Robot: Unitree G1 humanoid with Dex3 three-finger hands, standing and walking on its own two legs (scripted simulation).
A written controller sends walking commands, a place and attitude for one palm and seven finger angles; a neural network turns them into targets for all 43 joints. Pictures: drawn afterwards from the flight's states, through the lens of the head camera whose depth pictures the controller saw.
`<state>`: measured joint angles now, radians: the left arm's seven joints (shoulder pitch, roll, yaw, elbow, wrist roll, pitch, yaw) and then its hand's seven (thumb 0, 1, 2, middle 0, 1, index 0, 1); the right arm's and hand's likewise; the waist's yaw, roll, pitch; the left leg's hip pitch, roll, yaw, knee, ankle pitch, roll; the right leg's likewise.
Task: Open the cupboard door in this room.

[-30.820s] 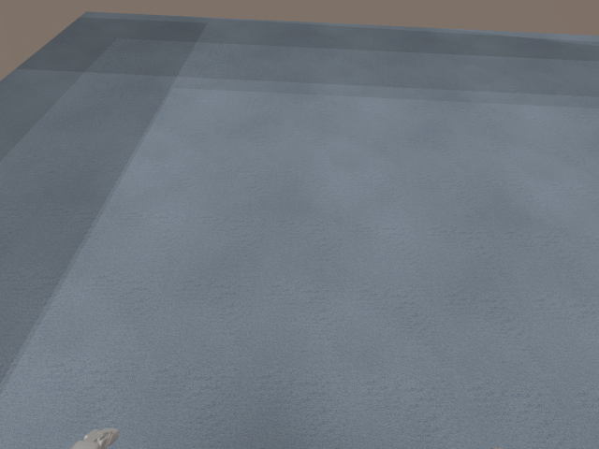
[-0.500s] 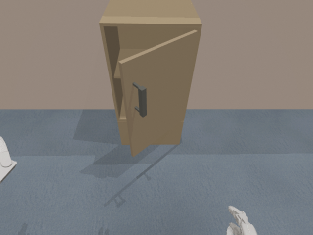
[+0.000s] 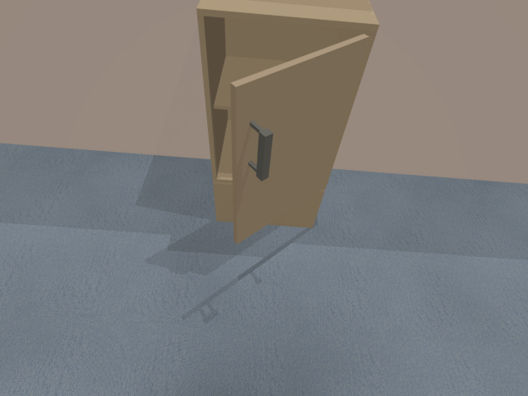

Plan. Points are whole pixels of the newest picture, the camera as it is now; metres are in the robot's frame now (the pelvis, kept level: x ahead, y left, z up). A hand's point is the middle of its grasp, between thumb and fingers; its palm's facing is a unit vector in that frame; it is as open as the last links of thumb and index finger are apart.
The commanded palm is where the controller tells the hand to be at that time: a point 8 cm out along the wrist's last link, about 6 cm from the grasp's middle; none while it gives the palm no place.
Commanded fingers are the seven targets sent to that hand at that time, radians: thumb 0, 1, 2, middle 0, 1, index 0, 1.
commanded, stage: let the arm hang, fingers relaxed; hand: left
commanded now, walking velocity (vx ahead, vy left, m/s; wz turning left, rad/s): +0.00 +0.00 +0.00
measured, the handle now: (258, 151) +0.63 +0.05 -0.04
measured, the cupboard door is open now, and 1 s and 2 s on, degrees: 42 42 42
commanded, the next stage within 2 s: look to check the result in 0.70 s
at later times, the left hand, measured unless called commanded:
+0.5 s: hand out of the picture +0.00 +0.18 -0.17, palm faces +0.00 -0.98 -0.18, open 7.4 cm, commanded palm none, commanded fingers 0.00 0.90 0.90 -0.20 -0.30 -0.20 -0.30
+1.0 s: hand out of the picture -0.02 +0.19 -0.17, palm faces +0.00 -0.98 -0.19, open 7.4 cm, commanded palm none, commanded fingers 0.00 0.90 0.90 -0.20 -0.30 -0.20 -0.30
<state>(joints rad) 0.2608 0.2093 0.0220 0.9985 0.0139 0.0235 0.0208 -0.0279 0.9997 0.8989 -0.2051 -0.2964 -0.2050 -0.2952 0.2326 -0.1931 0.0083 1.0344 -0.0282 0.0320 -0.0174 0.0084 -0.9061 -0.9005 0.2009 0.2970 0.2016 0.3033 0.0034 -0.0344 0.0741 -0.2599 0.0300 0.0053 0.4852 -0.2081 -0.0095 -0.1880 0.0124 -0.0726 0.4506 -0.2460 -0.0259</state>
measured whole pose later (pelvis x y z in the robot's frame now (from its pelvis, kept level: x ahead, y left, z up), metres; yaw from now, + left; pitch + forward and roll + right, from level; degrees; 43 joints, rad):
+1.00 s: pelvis -0.01 +0.02 +0.00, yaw -2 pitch -2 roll +0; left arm 0.28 0.14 0.01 1.15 0.01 0.00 0.04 0.01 0.91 0.90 -0.20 -0.30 -0.20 -0.29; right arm 0.28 -0.13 -0.01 1.14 -0.02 0.00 -0.03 0.00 -0.91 -0.90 0.20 0.30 0.20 0.30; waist -0.01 0.00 0.06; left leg -0.22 0.00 0.05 0.41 -0.17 0.02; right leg -0.18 -0.02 -0.03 0.42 -0.21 0.00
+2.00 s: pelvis -0.01 -0.02 +0.00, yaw -17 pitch +1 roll +2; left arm 0.24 0.19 0.08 0.96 0.03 0.02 0.02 0.01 0.91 0.90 -0.20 -0.30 -0.20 -0.29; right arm 0.10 -0.22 -0.07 0.95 -0.01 0.05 -0.04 0.01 -0.91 -0.90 0.20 0.30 0.20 0.30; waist 0.04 0.01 0.10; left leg -0.47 0.03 0.01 1.07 -0.43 -0.05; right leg -0.28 0.07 0.07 0.51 -0.24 -0.08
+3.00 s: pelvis +0.00 -0.01 +0.00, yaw -54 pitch +1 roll -1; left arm 0.18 0.23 0.09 0.89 0.03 0.07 -0.04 0.01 0.91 0.90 -0.20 -0.30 -0.20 -0.29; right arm 0.29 -0.19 -0.02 0.90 -0.03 -0.01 -0.03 0.00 -0.91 -0.90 0.20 0.30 0.20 0.30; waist -0.02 -0.02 0.05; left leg -0.27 0.07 0.07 0.54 -0.29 -0.01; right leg -0.51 0.06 0.02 0.97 -0.42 0.00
